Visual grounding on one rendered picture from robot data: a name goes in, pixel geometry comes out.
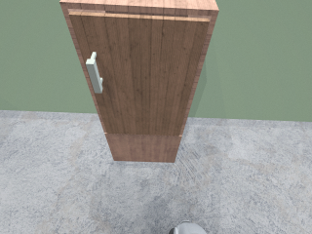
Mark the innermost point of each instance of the cupboard door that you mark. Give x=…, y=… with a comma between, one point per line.
x=147, y=64

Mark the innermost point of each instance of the robot right thigh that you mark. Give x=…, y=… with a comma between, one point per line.
x=189, y=228

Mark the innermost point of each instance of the handle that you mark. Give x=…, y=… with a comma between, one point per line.
x=92, y=68

